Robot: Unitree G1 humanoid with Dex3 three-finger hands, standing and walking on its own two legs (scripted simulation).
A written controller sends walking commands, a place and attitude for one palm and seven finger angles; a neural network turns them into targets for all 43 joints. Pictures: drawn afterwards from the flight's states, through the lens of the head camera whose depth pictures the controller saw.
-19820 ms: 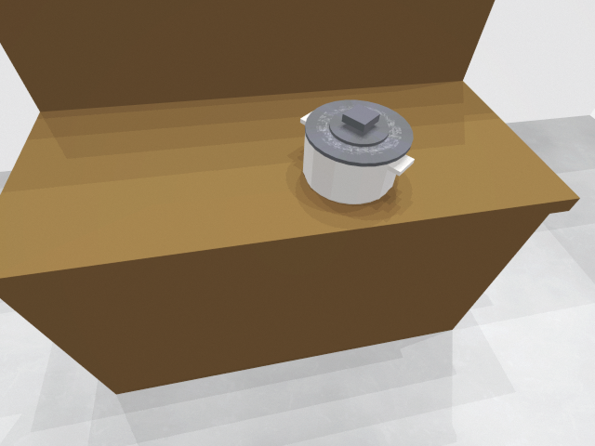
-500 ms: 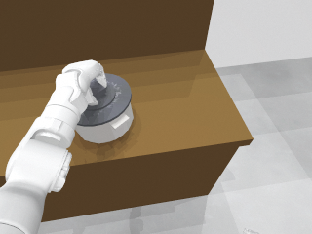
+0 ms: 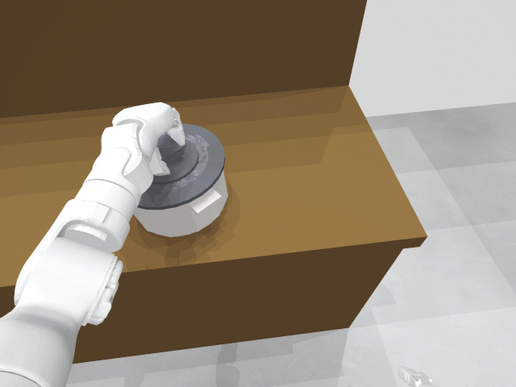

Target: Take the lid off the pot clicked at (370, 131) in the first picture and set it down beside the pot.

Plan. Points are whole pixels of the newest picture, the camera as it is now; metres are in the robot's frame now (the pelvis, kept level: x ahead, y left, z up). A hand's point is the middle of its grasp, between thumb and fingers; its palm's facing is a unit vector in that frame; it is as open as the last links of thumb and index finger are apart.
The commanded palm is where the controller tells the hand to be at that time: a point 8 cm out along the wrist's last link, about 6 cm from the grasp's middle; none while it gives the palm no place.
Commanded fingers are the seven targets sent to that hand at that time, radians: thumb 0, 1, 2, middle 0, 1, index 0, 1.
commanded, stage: close the fingers and squeeze the knob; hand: left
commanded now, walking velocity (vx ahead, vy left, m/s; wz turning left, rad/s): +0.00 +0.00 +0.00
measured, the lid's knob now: (163, 150) +0.49 +0.16 +0.09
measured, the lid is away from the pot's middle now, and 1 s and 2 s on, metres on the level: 0.01 0.01 0.01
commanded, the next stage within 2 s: lift the lid straight up in 0.12 s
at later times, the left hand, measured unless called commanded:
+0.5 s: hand (158, 151) +0.46 +0.15 +0.12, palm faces -0.34 -0.09 -0.94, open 8.6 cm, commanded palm +0.46 +0.16 +0.19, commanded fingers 0.00 0.54 1.00 -0.78 -1.03 -0.77 -1.02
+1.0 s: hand (144, 137) +0.46 +0.17 +0.15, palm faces -0.36 -0.10 -0.93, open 8.5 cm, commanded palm +0.46 +0.17 +0.23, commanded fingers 0.00 0.54 1.00 -0.78 -1.03 -0.77 -1.03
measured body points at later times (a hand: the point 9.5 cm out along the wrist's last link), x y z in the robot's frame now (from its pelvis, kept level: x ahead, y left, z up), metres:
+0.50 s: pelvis +0.00 +0.00 +0.00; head +0.04 -0.03 +0.45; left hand +0.47 +0.16 +0.17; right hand +0.09 -0.26 -0.13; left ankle +0.01 +0.12 -0.74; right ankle -0.04 -0.14 -0.74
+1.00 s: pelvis -0.01 +0.00 +0.00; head +0.03 -0.02 +0.45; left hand +0.47 +0.17 +0.21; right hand +0.10 -0.26 -0.12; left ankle +0.01 +0.12 -0.74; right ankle -0.04 -0.14 -0.74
